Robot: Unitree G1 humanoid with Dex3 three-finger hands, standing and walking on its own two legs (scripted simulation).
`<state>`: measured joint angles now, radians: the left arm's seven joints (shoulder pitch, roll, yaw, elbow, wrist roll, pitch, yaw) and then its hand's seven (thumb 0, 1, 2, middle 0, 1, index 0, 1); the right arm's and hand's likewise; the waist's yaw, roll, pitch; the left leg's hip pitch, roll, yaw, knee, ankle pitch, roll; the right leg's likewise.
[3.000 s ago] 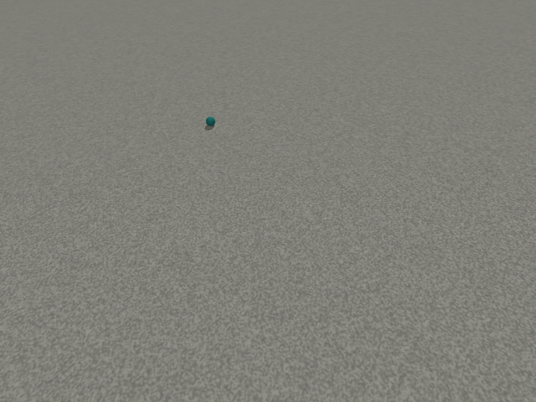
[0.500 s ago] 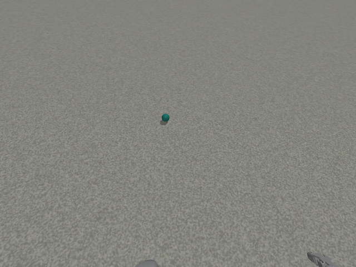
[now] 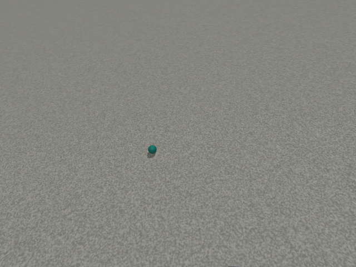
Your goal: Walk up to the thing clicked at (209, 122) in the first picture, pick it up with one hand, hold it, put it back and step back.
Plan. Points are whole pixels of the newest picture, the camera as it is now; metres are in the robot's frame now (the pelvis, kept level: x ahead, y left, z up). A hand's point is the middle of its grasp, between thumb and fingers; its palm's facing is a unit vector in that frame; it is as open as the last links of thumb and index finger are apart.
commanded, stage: walk up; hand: left
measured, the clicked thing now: (152, 149) +1.05 +0.27 -0.72
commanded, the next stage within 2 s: none
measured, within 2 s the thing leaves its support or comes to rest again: neither
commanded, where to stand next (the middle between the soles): +0.69 +0.02 m, yaw +2 degrees
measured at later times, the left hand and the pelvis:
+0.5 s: hand (89, 259) +0.20 +0.29 -0.15, palm faces +0.05 -0.94 -0.35, open 7.4 cm; pelvis +0.20 +0.01 +0.00, yaw +3 degrees
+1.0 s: hand (113, 176) +0.43 +0.25 -0.10, palm faces +0.00 -0.89 -0.46, open 7.4 cm; pelvis +0.37 -0.05 +0.01, yaw +1 degrees
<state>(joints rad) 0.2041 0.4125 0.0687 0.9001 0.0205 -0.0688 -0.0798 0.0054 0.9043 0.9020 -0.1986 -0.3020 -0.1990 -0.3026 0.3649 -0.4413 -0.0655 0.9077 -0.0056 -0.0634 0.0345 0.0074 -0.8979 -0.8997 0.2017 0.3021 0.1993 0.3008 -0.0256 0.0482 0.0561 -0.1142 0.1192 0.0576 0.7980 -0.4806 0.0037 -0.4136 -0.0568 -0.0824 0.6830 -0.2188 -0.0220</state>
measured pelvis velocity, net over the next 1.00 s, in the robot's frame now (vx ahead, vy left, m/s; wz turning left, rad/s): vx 0.37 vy -0.05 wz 0.02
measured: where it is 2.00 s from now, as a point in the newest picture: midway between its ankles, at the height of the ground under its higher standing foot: (194, 200)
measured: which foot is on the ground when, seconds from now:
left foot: up 0.00-0.42, down 0.44-0.96, up 0.98-1.00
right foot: down 0.00-0.46, up 0.48-0.92, down 0.94-1.00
